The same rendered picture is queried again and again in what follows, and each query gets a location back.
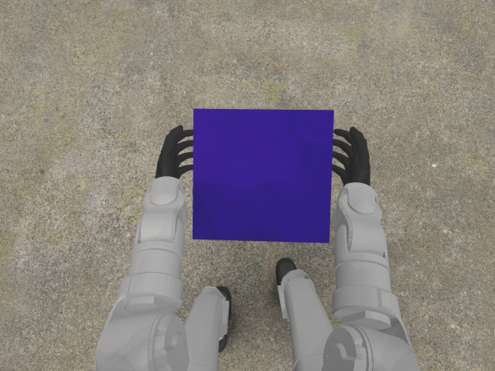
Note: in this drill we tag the robot right forearm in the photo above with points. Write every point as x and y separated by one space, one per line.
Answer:
363 287

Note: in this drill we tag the robot right upper arm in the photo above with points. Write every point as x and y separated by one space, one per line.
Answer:
352 347

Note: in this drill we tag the robot foot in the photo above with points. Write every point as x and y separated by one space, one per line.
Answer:
283 266
225 292

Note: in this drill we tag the robot left upper arm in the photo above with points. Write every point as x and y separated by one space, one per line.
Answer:
148 342

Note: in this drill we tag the left robot foot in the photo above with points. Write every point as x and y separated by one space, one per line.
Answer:
225 292

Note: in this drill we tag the right robot foot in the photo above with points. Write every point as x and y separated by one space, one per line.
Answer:
283 266

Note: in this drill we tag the carton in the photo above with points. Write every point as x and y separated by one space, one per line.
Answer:
262 175

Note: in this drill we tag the robot left hand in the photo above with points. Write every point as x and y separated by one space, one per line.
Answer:
169 159

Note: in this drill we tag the robot left forearm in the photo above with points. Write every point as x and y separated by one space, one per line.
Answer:
153 281

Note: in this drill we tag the robot right hand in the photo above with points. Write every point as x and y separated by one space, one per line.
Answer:
357 163

